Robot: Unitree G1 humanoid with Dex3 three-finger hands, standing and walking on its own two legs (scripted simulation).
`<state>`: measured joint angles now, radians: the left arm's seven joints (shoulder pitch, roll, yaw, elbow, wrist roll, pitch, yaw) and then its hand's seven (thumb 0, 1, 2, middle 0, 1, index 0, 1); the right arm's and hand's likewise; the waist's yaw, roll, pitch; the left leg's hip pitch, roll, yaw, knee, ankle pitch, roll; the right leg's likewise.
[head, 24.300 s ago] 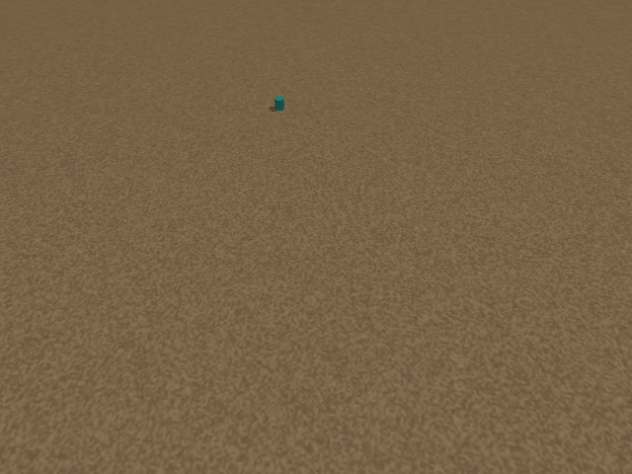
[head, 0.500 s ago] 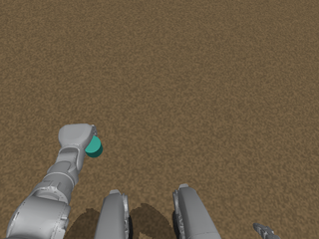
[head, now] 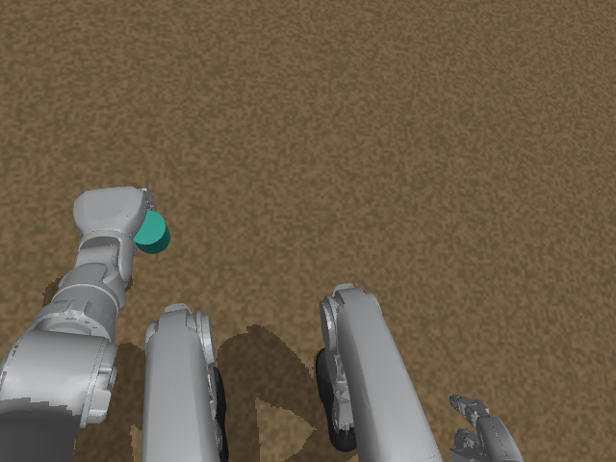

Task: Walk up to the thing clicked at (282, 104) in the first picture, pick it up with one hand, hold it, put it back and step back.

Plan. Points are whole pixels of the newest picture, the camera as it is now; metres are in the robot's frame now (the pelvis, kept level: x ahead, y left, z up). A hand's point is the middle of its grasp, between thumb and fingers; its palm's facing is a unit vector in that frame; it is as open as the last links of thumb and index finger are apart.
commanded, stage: crouch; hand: left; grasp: from above
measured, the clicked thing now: (149, 232) +0.44 +0.19 -0.21
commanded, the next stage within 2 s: lower in 0.76 s
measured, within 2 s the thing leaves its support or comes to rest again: rests again in 1.98 s
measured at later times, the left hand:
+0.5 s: hand (141, 240) +0.44 +0.21 -0.24, palm faces -0.45 -0.03 -0.89, open 7.6 cm
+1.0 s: hand (148, 242) +0.45 +0.21 -0.28, palm faces -0.46 -0.04 -0.89, open 7.5 cm
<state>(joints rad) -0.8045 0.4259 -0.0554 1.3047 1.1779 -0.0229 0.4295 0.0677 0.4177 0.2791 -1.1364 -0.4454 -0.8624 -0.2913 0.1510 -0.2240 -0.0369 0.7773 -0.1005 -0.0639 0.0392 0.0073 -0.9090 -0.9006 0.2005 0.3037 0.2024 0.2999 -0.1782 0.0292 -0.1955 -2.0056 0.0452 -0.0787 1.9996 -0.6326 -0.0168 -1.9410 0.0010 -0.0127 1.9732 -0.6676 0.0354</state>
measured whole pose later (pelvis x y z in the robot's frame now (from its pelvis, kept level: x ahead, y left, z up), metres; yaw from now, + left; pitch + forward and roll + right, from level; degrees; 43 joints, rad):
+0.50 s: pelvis +0.00 +0.00 -0.07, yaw -2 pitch +35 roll -5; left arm -0.89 0.49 -0.01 1.39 1.20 -0.07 0.43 0.03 0.38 0.36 -1.02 -0.47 -0.83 -0.35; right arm 0.15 -0.24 -0.02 0.79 -0.13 -0.07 0.10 0.01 -0.92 -0.90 0.20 0.30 0.20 0.30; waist -0.20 0.01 -0.13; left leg -2.19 0.05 -0.11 2.23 -0.66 -0.03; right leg -2.13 0.02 -0.02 2.20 -0.69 0.04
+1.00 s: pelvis -0.01 -0.01 -0.11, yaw -2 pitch +33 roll -5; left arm -0.97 0.54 0.01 1.52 1.21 -0.11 0.46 0.04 0.41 0.33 -0.99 -0.48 -0.82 -0.34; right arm 0.16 -0.26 0.02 0.81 -0.15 -0.09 0.12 0.01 -0.92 -0.90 0.20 0.30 0.20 0.30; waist -0.22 0.00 -0.09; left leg -2.29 0.04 -0.14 2.36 -0.65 -0.03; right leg -2.23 0.03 -0.03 2.32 -0.68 0.04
